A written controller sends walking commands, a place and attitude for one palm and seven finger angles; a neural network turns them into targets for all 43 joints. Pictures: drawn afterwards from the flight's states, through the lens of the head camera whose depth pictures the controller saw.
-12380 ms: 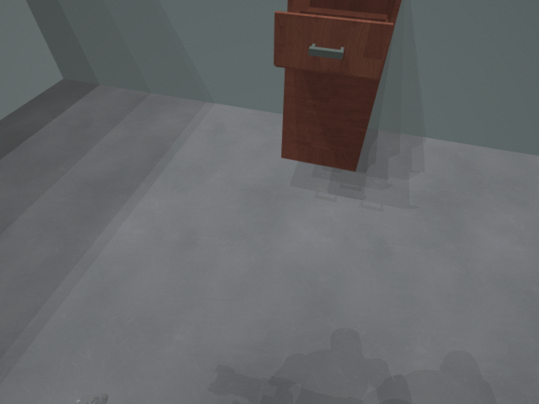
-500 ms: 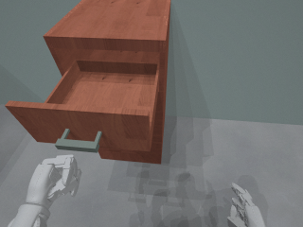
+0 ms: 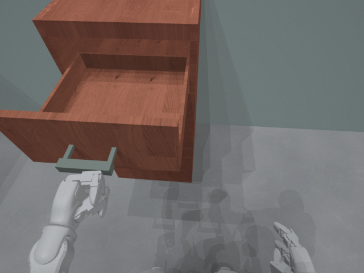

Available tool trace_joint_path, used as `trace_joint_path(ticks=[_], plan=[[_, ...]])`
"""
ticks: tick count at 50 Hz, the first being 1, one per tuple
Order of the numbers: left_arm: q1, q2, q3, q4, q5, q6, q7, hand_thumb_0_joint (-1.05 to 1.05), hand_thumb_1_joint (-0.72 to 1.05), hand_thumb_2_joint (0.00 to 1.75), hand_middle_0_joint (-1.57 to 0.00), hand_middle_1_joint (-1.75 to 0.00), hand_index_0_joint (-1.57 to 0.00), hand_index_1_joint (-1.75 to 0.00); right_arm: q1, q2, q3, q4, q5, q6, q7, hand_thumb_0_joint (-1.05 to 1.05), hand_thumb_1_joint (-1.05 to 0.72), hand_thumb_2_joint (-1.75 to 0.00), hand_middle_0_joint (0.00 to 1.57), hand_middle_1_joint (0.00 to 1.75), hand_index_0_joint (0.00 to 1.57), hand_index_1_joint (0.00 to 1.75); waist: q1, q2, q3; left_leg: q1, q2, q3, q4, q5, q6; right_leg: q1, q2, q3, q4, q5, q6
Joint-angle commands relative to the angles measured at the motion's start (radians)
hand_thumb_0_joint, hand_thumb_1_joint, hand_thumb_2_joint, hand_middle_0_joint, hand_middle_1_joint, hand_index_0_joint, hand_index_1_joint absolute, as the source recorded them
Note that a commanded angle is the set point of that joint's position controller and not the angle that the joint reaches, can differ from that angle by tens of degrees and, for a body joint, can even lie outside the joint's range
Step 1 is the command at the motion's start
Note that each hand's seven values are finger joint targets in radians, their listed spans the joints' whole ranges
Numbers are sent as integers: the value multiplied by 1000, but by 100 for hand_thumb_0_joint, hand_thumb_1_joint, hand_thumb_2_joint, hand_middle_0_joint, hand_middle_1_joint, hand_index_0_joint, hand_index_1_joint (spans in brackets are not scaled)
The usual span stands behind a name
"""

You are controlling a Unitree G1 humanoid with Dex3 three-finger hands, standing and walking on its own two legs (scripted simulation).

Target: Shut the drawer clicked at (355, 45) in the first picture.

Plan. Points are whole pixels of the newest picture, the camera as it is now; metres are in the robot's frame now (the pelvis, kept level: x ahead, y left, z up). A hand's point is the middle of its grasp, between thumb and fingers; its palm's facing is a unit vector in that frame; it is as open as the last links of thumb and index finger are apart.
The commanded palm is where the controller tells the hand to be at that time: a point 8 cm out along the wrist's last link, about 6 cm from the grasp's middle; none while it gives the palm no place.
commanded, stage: bring the fist close to the handle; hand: left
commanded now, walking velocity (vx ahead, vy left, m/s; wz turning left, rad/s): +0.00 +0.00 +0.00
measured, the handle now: (88, 158) +0.34 +0.23 +0.06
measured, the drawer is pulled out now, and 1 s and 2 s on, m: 0.30 0.26 0.13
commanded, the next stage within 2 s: push the drawer shut in 0.26 s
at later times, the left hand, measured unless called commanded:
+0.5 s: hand (102, 194) +0.26 +0.18 +0.06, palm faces -0.02 -1.00 -0.07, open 3.2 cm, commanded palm +0.25 +0.24 +0.06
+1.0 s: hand (103, 174) +0.31 +0.19 +0.05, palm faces -0.04 -1.00 -0.05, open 2.9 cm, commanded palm +0.30 +0.23 +0.06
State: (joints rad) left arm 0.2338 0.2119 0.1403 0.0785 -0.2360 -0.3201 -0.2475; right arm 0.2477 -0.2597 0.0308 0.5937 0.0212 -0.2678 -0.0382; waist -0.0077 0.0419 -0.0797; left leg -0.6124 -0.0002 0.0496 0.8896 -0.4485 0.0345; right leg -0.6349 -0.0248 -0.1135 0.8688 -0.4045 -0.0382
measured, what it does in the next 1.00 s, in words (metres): stands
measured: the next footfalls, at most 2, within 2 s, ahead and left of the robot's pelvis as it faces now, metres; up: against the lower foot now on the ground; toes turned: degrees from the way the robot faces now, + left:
none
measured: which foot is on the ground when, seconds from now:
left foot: down 0.00-1.00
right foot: down 0.00-1.00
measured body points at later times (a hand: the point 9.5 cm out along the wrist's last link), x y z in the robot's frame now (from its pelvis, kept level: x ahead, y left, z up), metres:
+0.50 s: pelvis +0.01 -0.02 +0.00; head +0.06 -0.03 +0.45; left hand +0.26 +0.23 +0.06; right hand +0.18 -0.25 -0.09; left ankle +0.00 +0.09 -0.69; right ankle +0.02 -0.10 -0.69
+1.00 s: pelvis -0.01 -0.02 +0.00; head +0.05 -0.03 +0.45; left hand +0.30 +0.24 +0.06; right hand +0.15 -0.26 -0.10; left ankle +0.00 +0.09 -0.69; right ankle +0.02 -0.10 -0.69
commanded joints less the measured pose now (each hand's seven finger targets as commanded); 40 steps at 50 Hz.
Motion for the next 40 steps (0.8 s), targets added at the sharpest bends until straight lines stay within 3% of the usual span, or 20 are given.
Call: trace_joint_path(ticks=[1,2,4,8,14,16,18,21,23,32,35,36,40], plan=[[-72,158,110,-203,-24,-75,17,0,90,90,-140,-160,-140,-160,-54,-125,-54,-159,8,-45,-10,0,-90,-90,20,30,20,30,3,-66,-208,61,6,-82,-138,268,-20,167,15,61,-112,224,18],[-78,131,87,-194,-28,-72,12,0,90,90,-140,-160,-140,-160,-56,-121,-50,-163,10,-43,-8,0,-90,-90,20,30,20,30,-1,-45,-192,55,2,-77,-139,252,-19,163,14,65,-116,217,19],[-89,143,98,-196,-32,-71,7,0,90,90,-140,-160,-140,-160,-57,-122,-50,-164,13,-39,-9,0,-90,-90,20,30,20,30,0,-14,-186,51,0,-74,-139,229,-21,160,12,70,-122,195,18],[-82,148,96,-211,-35,-73,-5,0,90,90,-140,-160,-140,-160,-49,-122,-51,-168,13,-39,-10,0,-90,-90,20,30,20,30,-1,-7,-218,67,1,-75,-133,265,-19,178,13,70,-116,234,17],[-86,139,89,-204,-48,-78,-21,0,90,90,-140,-160,-140,-160,-45,-122,-50,-166,14,-38,-11,0,-90,-90,20,30,20,30,-12,-36,-215,60,-3,-72,-123,271,-16,185,12,75,-119,256,22],[-90,174,120,-184,-47,-74,-18,0,90,90,-140,-160,-140,-160,-48,-127,-51,-161,13,-32,-13,0,-90,-90,20,30,20,30,-12,-53,-200,36,-3,-70,-117,253,-13,186,12,84,-126,240,23],[-91,173,129,-185,-51,-77,-24,0,90,90,-140,-160,-140,-160,-49,-123,-51,-161,14,-30,-12,0,-90,-90,20,30,20,30,-6,-24,-205,44,-5,-65,-117,262,-14,196,9,90,-127,255,22],[-169,204,148,-175,-53,-83,-29,0,90,90,-140,-160,-140,-160,-49,-127,-47,-149,12,-25,-16,0,-90,-90,20,30,20,30,-22,-38,-209,29,-6,-65,-105,263,-10,203,9,103,-131,264,24],[-215,193,143,-128,-58,-84,-40,0,90,90,-140,-160,-140,-160,-52,-124,-45,-141,16,-23,-18,0,-90,-90,20,30,20,30,-31,-36,-190,19,-7,-62,-103,227,-12,188,6,114,-144,223,28],[-414,228,167,-27,-82,-80,-84,0,90,90,-140,-160,-140,-160,-48,-132,-41,-105,20,-21,-30,0,-90,-90,20,30,20,30,-42,-19,-243,27,-7,-66,-91,248,-9,215,-3,138,-149,247,31],[-455,245,179,26,-89,-78,-94,0,90,90,-140,-160,-140,-160,-49,-138,-40,-97,22,-19,-34,0,-90,-90,20,30,20,30,-43,-33,-224,15,-6,-67,-99,207,-11,201,-4,143,-165,183,30],[-508,242,159,27,-84,-82,-95,0,90,90,-140,-160,-140,-160,-53,-138,-37,-93,22,-17,-36,0,-90,-90,20,30,20,30,-57,-42,-216,10,-4,-71,-95,200,-7,188,-4,147,-167,172,31],[-607,235,143,86,-79,-79,-95,0,90,90,-140,-160,-140,-160,-50,-139,-33,-89,24,-16,-40,0,-90,-90,20,30,20,30,-56,-13,-216,20,-5,-78,-115,144,-11,163,-4,140,-172,94,26]])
